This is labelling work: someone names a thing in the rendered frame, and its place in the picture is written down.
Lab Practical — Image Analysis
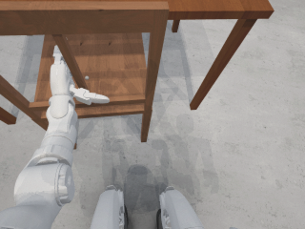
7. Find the robot left thigh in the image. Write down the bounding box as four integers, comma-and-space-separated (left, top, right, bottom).
90, 189, 125, 229

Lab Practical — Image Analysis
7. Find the robot left shin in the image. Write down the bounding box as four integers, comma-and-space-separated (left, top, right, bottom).
100, 185, 125, 229

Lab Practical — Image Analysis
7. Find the robot left hand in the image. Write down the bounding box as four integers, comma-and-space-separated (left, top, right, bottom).
50, 45, 110, 105

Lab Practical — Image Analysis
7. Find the table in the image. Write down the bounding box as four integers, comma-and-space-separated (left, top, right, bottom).
0, 0, 275, 125

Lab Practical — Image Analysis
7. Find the robot left upper arm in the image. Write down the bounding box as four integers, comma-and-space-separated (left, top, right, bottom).
0, 163, 75, 229

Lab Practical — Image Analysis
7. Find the chair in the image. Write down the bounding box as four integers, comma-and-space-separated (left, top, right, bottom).
0, 1, 170, 150

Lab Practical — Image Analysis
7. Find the robot left forearm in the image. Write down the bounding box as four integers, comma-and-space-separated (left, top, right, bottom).
13, 94, 78, 205

